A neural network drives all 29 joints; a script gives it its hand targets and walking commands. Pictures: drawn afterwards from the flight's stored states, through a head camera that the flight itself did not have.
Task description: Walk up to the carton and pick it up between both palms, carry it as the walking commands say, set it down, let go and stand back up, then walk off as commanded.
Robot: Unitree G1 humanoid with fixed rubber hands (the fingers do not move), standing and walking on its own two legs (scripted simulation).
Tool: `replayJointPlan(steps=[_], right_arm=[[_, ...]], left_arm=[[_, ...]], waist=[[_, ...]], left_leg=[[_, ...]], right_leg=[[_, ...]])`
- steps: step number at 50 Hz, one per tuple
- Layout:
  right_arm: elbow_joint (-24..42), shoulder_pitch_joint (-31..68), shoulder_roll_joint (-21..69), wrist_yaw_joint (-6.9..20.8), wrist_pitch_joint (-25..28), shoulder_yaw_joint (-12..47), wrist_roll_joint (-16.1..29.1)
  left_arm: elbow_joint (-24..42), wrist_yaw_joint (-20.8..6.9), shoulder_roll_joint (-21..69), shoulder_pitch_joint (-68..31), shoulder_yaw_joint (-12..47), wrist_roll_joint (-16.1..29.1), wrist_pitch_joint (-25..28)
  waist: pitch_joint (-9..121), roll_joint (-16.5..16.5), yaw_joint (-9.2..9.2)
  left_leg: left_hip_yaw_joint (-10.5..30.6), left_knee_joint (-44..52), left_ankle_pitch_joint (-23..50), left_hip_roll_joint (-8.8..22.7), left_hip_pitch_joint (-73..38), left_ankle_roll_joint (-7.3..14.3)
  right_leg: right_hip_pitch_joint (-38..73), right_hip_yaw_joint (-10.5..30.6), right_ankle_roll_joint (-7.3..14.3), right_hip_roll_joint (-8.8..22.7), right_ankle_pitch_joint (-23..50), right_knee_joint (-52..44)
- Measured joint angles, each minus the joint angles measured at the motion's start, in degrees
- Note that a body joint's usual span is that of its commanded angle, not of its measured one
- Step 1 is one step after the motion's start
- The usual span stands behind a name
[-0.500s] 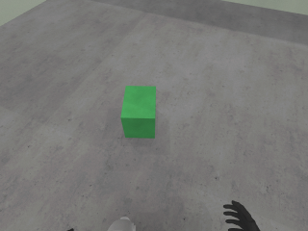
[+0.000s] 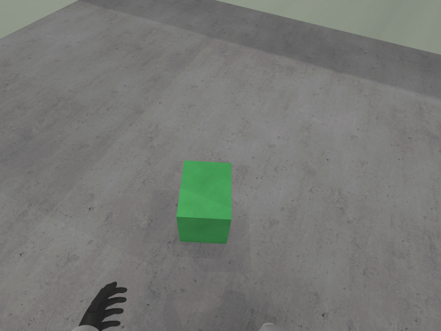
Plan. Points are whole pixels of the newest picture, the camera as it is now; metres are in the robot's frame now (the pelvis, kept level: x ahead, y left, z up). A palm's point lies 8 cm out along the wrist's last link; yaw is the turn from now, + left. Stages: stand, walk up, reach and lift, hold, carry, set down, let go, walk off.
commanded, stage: walk up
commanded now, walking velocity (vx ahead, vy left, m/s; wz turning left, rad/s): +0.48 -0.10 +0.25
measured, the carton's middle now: (205, 202) +0.73 +0.05 -0.64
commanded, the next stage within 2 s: none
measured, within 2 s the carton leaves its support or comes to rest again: neither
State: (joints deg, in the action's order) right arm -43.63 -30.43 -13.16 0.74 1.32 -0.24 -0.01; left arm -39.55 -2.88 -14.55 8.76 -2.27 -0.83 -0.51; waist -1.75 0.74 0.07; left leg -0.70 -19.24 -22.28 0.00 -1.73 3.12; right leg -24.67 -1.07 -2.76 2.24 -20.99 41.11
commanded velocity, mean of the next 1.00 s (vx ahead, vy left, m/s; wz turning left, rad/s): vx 0.19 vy -0.09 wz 0.05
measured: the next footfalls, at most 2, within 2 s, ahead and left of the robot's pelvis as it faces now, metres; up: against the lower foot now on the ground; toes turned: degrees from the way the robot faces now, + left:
right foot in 0.06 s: +0.13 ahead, -0.15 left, +0.00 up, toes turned -1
left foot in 0.30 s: +0.29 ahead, +0.14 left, +0.00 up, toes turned +7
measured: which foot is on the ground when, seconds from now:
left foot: down 0.00-0.06, up 0.08-0.28, down 0.30-0.76, up 0.78-0.98, down 1.00-1.00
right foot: up 0.00-0.04, down 0.06-0.32, up 0.34-0.72, down 0.74-1.00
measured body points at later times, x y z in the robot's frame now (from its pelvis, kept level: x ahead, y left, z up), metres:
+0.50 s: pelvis +0.22 +0.03 +0.00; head +0.23 +0.07 +0.45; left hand +0.25 +0.29 -0.15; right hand +0.32 -0.22 -0.10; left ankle +0.25 +0.13 -0.74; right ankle +0.15 -0.12 -0.67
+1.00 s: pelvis +0.32 +0.01 +0.00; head +0.37 +0.00 +0.44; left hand +0.37 +0.28 -0.13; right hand +0.44 -0.22 -0.14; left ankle +0.31 +0.12 -0.74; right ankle +0.31 -0.12 -0.74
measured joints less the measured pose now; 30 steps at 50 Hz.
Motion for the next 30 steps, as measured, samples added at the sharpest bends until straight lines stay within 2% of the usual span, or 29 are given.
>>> replayJointPlan(steps=[2, 3, 4, 6, 7, 9, 13, 15, 17, 19, 21, 24, 26, 30], right_arm=[[-0.1, 0.2, 0.0, -0.2, 0.0, 0.0, 0.0], [-0.1, 0.3, 0.0, -0.3, 0.0, 0.0, 0.0], [-0.3, 0.7, 0.0, -0.3, 0.0, 0.0, 0.0], [-0.5, 3.4, -0.4, -0.5, -0.4, -0.1, 0.0], [-0.4, 5.6, -0.4, -0.5, -0.4, -0.2, 0.0], [-0.3, 10.7, -0.5, -0.4, -0.4, -0.2, 0.0], [-0.2, 18.0, -0.5, 0.6, -0.1, -0.1, 0.0], [-0.3, 18.7, -0.5, 0.9, 0.2, -0.1, 0.0], [-0.3, 18.2, -0.5, 0.9, 0.3, -0.1, 0.0], [-0.4, 16.8, -0.2, 0.9, 0.0, -0.1, 0.0], [-0.5, 15.2, -0.2, 0.6, -0.4, -0.2, 0.0], [-0.5, 12.8, -0.2, -0.2, -0.4, -0.1, 0.0], [-0.5, 11.7, -0.1, -0.6, -0.4, -0.1, 0.0], [-0.6, 9.6, -0.1, -0.6, -0.4, -0.1, 0.0]], left_arm=[[0.0, 0.1, 0.0, -0.8, 0.1, 0.0, 0.8], [0.0, 0.2, 0.0, -0.8, 0.2, 0.0, 1.4], [-0.2, 0.4, 0.1, -0.8, 0.3, 0.0, 1.9], [-1.3, 0.9, 0.2, 0.7, 1.3, -0.2, 2.2], [-1.7, 1.2, 0.2, 2.1, 1.4, -0.2, 2.2], [-2.7, 1.6, 0.2, 5.3, 1.3, -0.2, 2.3], [-4.9, 1.6, 0.3, 9.4, 1.2, -0.2, 1.2], [-5.6, 1.7, 0.3, 10.2, 0.9, -0.2, 0.7], [-5.7, 1.8, 0.3, 10.7, 0.7, -0.2, 0.2], [-5.7, 1.8, 0.3, 10.3, 0.2, -0.2, -1.0], [-5.7, 1.8, 0.3, 9.8, -0.1, -0.2, -1.8], [-5.6, 1.6, 0.3, 9.7, -0.1, -0.2, -1.9], [-5.6, 1.5, 0.2, 9.7, -0.1, -0.2, -1.9], [-5.6, 1.5, 0.2, 9.5, -0.1, -0.2, -1.9]], waist=[[0.0, -0.1, 0.11], [-0.1, 0.3, 0.18], [-0.3, 0.4, 0.23], [-0.3, -1.0, 0.22], [-0.3, -1.4, 0.19], [-0.2, -1.9, 0.11], [0.0, -2.3, 0.03], [0.2, -2.2, 0.01], [0.4, -1.7, -0.02], [0.4, -0.6, -0.08], [0.4, 0.5, -0.07], [0.4, 1.3, -0.02], [0.2, 1.0, 0.00], [-0.2, 0.4, 0.03]], left_leg=[[0.0, -3.8, -2.2, -0.6, 1.0, 0.0], [0.1, -9.5, -3.4, -1.2, 3.4, 0.0], [0.1, -19.0, -4.1, -1.6, 7.3, 0.0], [0.1, -37.2, -5.1, -1.3, 16.1, 0.0], [0.2, -42.4, -5.2, -1.3, 20.0, 0.0], [0.3, -45.2, -5.3, -1.1, 26.7, 0.0], [0.4, -30.9, -4.5, 0.9, 32.2, 0.0], [0.4, -22.1, 1.1, 1.3, 31.4, 0.0], [0.2, -21.1, 12.1, 1.4, 29.8, -0.1], [0.1, -22.5, 10.4, 1.2, 27.8, -0.7], [0.2, -19.1, 8.2, 1.3, 24.7, -0.9], [0.1, -11.6, 8.9, 1.6, 20.0, -0.9], [0.1, -7.7, 11.8, 2.0, 17.8, -0.9], [0.0, -5.0, 10.3, 2.1, 14.4, -1.6]], right_leg=[[0.9, 0.0, 0.0, -0.8, 1.2, -6.4], [1.9, 0.1, 0.1, -0.4, 4.1, -9.0], [2.1, -0.1, 0.4, 0.3, 10.1, -9.0], [3.1, -1.7, 0.8, 0.7, 8.1, -6.8], [4.2, -2.0, 0.8, 0.9, 6.0, -6.8], [6.1, -2.1, 0.8, 1.4, 3.2, -6.8], [11.3, -3.1, 0.6, 2.1, -0.4, -6.9], [14.6, -4.1, -0.1, 2.4, -2.8, -6.5], [15.6, -4.2, -0.1, 2.6, -5.9, -2.0], [13.7, -3.9, -0.1, 2.2, -6.5, 6.2], [11.1, -3.8, -0.1, 1.5, -6.5, 11.6], [8.2, -3.8, -0.1, 1.0, -6.6, 12.6], [6.8, -3.7, -0.1, 1.0, -6.6, 12.6], [6.4, -3.7, -0.1, 1.0, -6.6, 10.6]])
